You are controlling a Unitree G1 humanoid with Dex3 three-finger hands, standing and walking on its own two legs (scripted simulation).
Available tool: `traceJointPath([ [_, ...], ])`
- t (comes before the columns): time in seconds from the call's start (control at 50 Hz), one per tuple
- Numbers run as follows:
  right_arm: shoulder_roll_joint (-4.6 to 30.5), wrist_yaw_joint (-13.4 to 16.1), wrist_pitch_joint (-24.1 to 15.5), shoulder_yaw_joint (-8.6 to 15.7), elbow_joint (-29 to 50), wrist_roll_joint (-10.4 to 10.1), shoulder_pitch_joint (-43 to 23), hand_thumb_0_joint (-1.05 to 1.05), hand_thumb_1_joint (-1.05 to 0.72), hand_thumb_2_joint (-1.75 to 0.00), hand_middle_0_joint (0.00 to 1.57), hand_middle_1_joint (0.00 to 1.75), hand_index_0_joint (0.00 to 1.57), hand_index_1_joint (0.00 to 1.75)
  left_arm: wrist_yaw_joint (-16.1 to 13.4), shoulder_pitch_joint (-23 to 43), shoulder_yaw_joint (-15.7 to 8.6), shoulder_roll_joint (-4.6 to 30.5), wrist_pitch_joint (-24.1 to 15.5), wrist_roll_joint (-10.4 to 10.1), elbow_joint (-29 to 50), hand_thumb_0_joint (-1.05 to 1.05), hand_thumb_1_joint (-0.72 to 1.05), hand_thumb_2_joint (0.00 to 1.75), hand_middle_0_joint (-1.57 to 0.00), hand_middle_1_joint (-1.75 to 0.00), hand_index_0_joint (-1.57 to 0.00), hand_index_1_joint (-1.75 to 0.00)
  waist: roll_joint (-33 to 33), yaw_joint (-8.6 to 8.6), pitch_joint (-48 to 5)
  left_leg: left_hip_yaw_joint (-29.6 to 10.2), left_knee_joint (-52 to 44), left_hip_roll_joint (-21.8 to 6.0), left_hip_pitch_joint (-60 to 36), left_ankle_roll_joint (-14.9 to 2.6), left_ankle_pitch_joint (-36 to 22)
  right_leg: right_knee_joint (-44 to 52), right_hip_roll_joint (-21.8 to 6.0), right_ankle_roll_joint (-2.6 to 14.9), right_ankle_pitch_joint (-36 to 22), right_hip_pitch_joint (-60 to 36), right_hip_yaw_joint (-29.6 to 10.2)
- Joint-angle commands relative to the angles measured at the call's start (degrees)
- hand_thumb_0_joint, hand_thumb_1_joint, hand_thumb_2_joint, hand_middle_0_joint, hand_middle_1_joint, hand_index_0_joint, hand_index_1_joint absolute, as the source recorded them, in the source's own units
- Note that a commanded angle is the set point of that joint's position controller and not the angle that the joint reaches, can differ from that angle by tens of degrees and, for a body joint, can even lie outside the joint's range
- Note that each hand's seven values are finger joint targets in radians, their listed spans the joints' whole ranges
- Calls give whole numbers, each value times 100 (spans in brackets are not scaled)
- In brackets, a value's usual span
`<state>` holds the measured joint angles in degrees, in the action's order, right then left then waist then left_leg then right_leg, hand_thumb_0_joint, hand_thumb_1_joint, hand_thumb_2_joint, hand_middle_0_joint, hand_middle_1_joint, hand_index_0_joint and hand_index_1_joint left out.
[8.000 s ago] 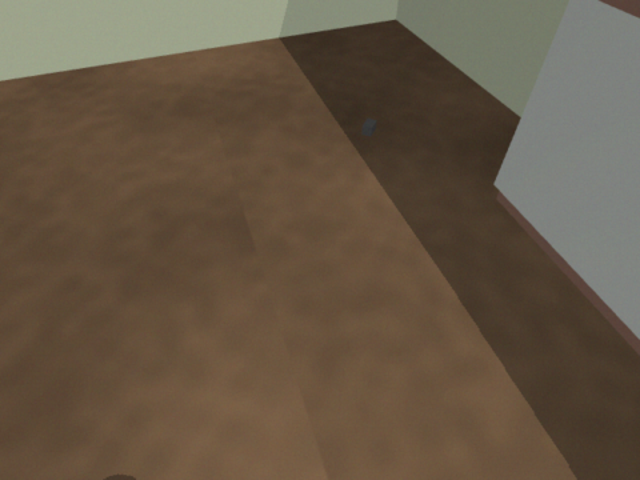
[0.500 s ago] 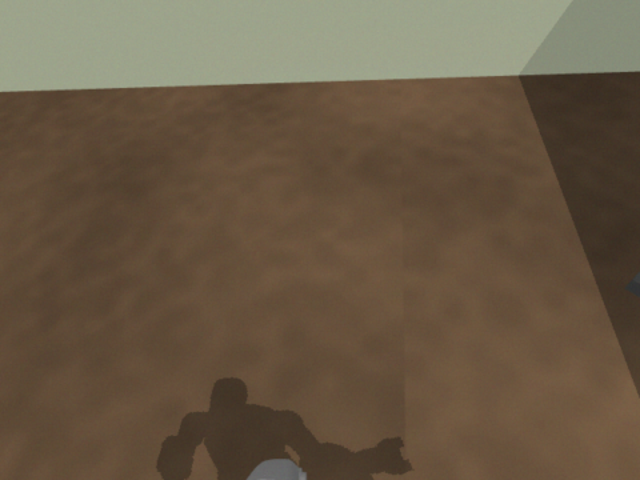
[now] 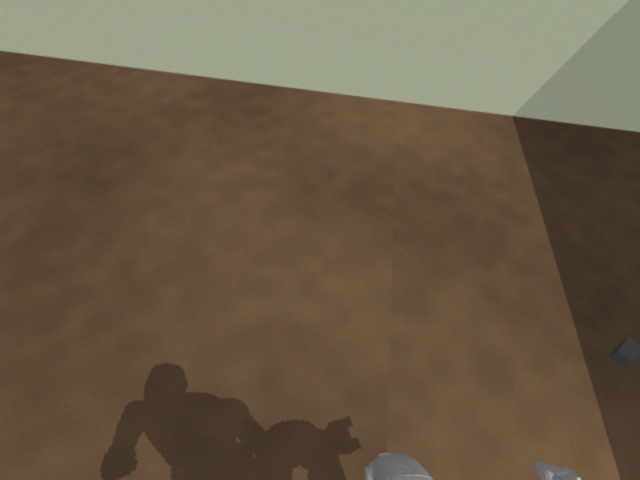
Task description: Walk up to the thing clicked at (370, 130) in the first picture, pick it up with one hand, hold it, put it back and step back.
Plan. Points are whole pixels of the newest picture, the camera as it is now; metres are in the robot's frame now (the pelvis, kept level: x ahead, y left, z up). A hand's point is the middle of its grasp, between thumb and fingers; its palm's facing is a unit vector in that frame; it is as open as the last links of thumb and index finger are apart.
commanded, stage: walk up
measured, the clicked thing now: (626, 352) +0.59 -1.08 -0.74
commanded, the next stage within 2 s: stand in 1.64 s
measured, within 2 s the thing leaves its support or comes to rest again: neither
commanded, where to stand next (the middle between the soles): +0.30 -0.01 m, yaw -2 degrees
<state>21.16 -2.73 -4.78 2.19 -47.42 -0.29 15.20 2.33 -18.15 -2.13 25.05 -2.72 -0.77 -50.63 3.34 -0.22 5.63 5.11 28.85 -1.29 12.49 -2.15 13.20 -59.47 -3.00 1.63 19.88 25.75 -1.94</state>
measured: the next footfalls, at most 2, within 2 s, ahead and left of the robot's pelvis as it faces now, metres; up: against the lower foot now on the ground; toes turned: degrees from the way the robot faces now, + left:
right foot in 0.24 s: +0.22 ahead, -0.16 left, +0.00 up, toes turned -6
left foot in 0.70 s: +0.31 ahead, +0.12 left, +0.00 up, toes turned +1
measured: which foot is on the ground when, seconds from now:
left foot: down 0.00-0.26, up 0.28-0.68, down 0.70-1.00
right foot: up 0.00-0.22, down 0.24-0.72, up 0.74-1.00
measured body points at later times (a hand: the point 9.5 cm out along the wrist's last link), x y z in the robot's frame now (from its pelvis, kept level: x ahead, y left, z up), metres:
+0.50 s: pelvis +0.14 -0.04 +0.00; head +0.15 -0.08 +0.45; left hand +0.19 +0.28 -0.08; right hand +0.20 -0.36 -0.13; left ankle +0.19 +0.12 -0.68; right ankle +0.18 -0.15 -0.74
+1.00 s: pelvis +0.22 +0.01 -0.01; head +0.26 +0.02 +0.44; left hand +0.29 +0.33 -0.14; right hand +0.30 -0.30 -0.12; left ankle +0.27 +0.12 -0.74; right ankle +0.25 -0.13 -0.72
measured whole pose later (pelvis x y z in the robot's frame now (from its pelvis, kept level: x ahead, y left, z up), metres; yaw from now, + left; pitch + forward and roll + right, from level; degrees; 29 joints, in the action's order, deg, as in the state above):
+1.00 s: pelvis +0.22 +0.01 -0.01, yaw -2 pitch -2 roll +0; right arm 21.7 -0.9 -2.2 1.2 -50.0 0.6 12.0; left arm 0.4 -13.8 -1.2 23.2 -1.0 -0.2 -54.1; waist 2.1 -0.1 6.4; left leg 4.7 34.8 -1.9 17.9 -1.2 14.5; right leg -43.1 -2.9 0.8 22.0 20.9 0.3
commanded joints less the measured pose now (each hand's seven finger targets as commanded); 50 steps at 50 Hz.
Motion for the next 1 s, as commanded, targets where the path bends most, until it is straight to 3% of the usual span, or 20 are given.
traceJointPath([
  [0.0,1618,127,-96,509,381,37,197,0,-90,-90,20,30,20,30,7,-287,-313,909,-77,64,351,0,90,90,-20,-30,-20,-30,-1287,101,-162,-975,-1346,-1344,-521,-1080,-1111,759,-255,-193,-451,543,46],
  [0.08,1743,80,-72,555,447,81,120,0,-90,-90,20,30,20,30,79,185,-360,870,-138,114,440,0,90,90,-20,-30,-20,-30,-1246,147,37,-859,-1378,-1404,1,-1107,-397,1902,-379,-158,-870,18,301],
  [0.14,1699,50,-12,526,483,85,63,0,-90,-90,20,30,20,30,87,179,-413,868,-187,118,354,0,90,90,-20,-30,-20,-30,-1171,81,-10,-812,-1083,-1234,357,-967,-96,2290,-107,-99,-967,-639,488],
  [0.2,1480,37,67,430,602,57,-6,0,-90,-90,20,30,20,30,-16,-662,-534,1078,-287,148,63,0,90,90,-20,-30,-20,-30,-374,-410,-572,-625,396,-976,746,-659,-3,2879,120,18,-936,-2241,495],
  [0.22,1169,30,71,325,590,53,255,0,-90,-90,20,30,20,30,-95,-1057,-634,1351,-344,183,3,0,90,90,-20,-30,-20,-30,636,-586,-891,-162,1792,-507,1043,-490,114,3520,-221,121,-230,-2817,-52],
  [0.24,765,14,79,177,649,38,622,0,-90,-90,20,30,20,30,-171,-1133,-728,1792,-402,198,124,0,90,90,-20,-30,-20,-30,1680,-477,-994,-45,3092,190,2023,-116,1647,4203,-1642,510,406,-3201,-2452],
  [0.26,1347,75,176,326,497,72,521,0,-90,-90,20,30,20,30,-161,-847,-701,1899,-371,128,202,0,90,90,-20,-30,-20,-30,851,-456,-682,-478,3553,161,2365,-23,1796,4594,-2163,1112,970,-2772,-3480],
  [0.28,1596,120,214,403,412,91,477,0,-90,-90,20,30,20,30,-158,-553,-679,1873,-338,77,305,0,90,90,-20,-30,-20,-30,747,-356,-452,-698,3677,-133,2390,-17,1846,4604,-2279,1408,1237,-2376,-3559],
  [0.3,1635,115,212,402,339,69,273,0,-90,-90,20,30,20,30,-166,-442,-632,1692,-330,42,361,0,90,90,-20,-30,-20,-30,442,-351,-169,-927,3666,-251,2429,-16,1581,4693,-2028,1342,977,-2028,-3028],
  [0.34,1492,53,255,406,149,10,446,0,-90,-90,20,30,20,30,-200,-165,-533,1427,-363,44,420,0,90,90,-20,-30,-20,-30,350,-133,-66,-1045,3380,-360,2150,-16,955,4599,-1433,867,244,-1715,-1740],
  [0.4,1355,-29,320,403,45,78,711,0,-90,-90,20,30,20,30,-192,-93,-504,1361,-404,78,478,0,90,90,-20,-30,-20,-30,536,-23,-246,-813,2973,-346,1798,114,460,4548,-1155,938,-462,-1511,-932],
  [0.52,1281,-138,303,430,162,188,49,0,-90,-90,20,30,20,30,-147,-120,-542,1442,-366,151,604,0,90,90,-20,-30,-20,-30,555,-188,-26,-516,1500,-499,1522,329,193,4652,-1146,1049,487,-1025,-489],
  [0.62,1096,-9,200,389,-11,138,111,0,-90,-90,20,30,20,30,-183,181,-409,1407,-227,146,635,0,90,90,-20,-30,-20,-30,431,4,-305,-298,541,-256,284,221,-340,3689,-1158,925,-858,-624,-242],
  [0.66,1185,102,124,419,-201,157,504,0,-90,-90,20,30,20,30,-201,241,-250,1083,-144,104,619,0,90,90,-20,-30,-20,-30,-130,248,-580,-283,-134,-74,-484,103,-330,2635,-854,600,-1121,-447,63],
  [0.68,1534,169,86,505,-286,190,793,0,-90,-90,20,30,20,30,-195,7,-141,757,-101,94,595,0,90,90,-20,-30,-20,-30,-1186,310,-809,-1215,-773,-776,-701,-64,106,1551,-461,327,-541,-302,408],
  [0.7,1930,201,50,540,-144,223,591,0,-90,-90,20,30,20,30,-203,-265,-31,411,-63,18,591,0,90,90,-20,-30,-20,-30,-2034,86,-649,-2995,-1196,-1732,-809,-411,35,752,354,-24,1004,523,521],
  [0.72,2208,195,82,596,-56,127,394,0,-90,-90,20,30,20,30,-284,-461,-165,909,6,40,372,0,90,90,-20,-30,-20,-30,-1545,81,-571,-3403,-1334,-2150,-568,-1004,606,385,256,48,1308,568,259],
  [0.74,2197,190,125,623,-90,69,295,0,-90,-90,20,30,20,30,-320,-411,-217,1154,30,73,254,0,90,90,-20,-30,-20,-30,-1609,97,-400,-3454,-1321,-2195,-324,-1278,895,130,6,59,1271,489,112],
  [0.82,1652,260,81,413,0,82,38,0,-90,-90,20,30,20,30,-272,-256,-224,1021,56,59,29,0,90,90,-20,-30,-20,-30,-1444,20,-531,-1660,-753,-1293,-352,-832,-1338,571,-71,29,580,213,-94],
  [0.98,1532,306,219,285,61,67,-527,0,-90,-90,20,30,20,30,-315,-19,-201,690,65,101,-315,0,90,90,-20,-30,-20,-30,-1152,-80,-800,-1116,21,-1309,412,-827,-1794,2513,171,-83,-401,-1317,432],
])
